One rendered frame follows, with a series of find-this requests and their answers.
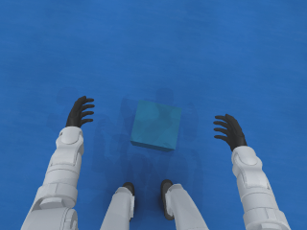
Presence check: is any carton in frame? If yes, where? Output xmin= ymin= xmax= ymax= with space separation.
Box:
xmin=130 ymin=100 xmax=182 ymax=152

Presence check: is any right robot thigh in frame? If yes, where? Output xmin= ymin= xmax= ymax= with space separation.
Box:
xmin=165 ymin=188 xmax=209 ymax=230

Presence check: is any left robot upper arm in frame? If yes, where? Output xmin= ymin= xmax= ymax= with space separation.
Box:
xmin=22 ymin=207 xmax=79 ymax=230

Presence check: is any right robot hand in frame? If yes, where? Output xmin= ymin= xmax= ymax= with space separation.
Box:
xmin=213 ymin=114 xmax=248 ymax=152

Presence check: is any robot left forearm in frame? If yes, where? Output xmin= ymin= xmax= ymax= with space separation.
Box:
xmin=20 ymin=126 xmax=84 ymax=230

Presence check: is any left robot hand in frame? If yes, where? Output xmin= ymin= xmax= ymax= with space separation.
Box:
xmin=65 ymin=96 xmax=95 ymax=128

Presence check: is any robot right forearm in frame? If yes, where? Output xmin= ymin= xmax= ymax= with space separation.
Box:
xmin=231 ymin=146 xmax=291 ymax=230

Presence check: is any left robot shin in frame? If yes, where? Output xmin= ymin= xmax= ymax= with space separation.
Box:
xmin=112 ymin=187 xmax=131 ymax=197

